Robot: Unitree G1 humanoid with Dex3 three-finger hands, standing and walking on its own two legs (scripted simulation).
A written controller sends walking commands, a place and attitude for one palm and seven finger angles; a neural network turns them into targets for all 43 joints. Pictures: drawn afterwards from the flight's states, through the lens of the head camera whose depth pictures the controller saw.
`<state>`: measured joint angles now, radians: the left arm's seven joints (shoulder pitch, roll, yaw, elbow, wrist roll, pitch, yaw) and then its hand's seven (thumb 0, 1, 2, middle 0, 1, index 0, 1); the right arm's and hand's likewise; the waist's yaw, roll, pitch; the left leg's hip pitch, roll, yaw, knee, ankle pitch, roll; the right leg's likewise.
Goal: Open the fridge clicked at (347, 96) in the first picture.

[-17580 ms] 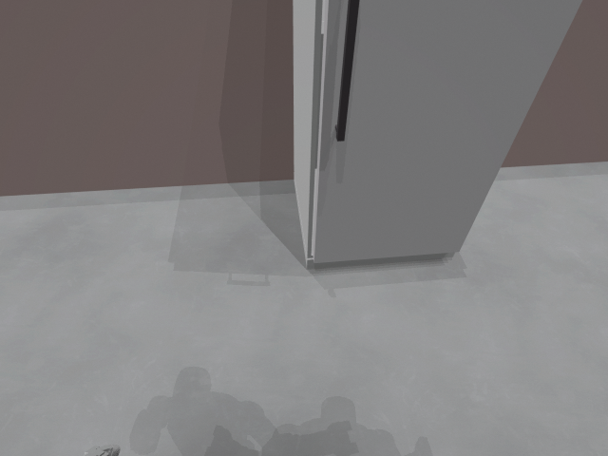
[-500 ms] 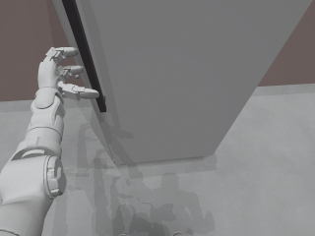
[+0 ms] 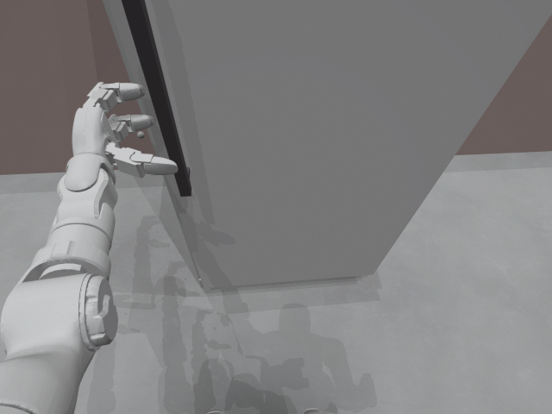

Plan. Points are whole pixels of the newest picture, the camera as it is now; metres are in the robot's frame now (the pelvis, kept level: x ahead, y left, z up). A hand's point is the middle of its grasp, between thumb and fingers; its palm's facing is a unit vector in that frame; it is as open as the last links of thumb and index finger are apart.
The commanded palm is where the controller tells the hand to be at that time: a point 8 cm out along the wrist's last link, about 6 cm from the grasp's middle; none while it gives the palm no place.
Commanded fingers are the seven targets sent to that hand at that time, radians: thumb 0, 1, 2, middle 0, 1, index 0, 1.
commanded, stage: slide the fingers in behind the handle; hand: left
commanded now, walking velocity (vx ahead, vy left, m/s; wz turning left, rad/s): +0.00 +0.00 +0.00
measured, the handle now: (158, 77) +0.54 +0.14 +0.19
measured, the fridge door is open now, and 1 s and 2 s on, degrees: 0 0 0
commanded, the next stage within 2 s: grip the handle and tug to test in 1.54 s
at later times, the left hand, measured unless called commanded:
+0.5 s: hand (156, 136) +0.49 +0.15 +0.12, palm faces +0.07 -1.00 +0.00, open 14.0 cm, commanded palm +0.46 +0.19 +0.12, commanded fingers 0.00 -0.50 0.30 -0.30 -1.20 -0.30 -1.20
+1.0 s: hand (161, 140) +0.48 +0.14 +0.13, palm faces +0.07 -1.00 +0.00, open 14.0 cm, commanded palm +0.45 +0.18 +0.12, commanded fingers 0.00 -0.50 0.30 -0.30 -1.20 -0.30 -1.20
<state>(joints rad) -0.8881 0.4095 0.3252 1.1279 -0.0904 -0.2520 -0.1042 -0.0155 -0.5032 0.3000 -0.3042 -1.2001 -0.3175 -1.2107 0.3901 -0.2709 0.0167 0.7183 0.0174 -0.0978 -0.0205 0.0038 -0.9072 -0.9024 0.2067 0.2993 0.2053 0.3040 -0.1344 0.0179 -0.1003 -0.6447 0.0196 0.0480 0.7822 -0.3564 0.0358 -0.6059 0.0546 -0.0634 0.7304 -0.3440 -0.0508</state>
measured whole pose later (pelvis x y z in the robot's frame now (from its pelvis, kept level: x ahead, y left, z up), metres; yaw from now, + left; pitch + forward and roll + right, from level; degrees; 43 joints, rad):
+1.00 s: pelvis +0.00 +0.00 +0.00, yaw +0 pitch +11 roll -1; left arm -0.88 0.32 0.26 1.10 -0.10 -0.24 -0.03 -0.02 -0.50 0.30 -0.30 -1.20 -0.30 -1.20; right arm 0.37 -0.26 0.01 0.73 0.02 -0.10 -0.02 0.00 -0.91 -0.90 0.21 0.30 0.21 0.30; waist -0.12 0.02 -0.09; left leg -0.62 0.01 0.04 0.77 -0.35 0.03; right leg -0.58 0.05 -0.07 0.72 -0.34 -0.05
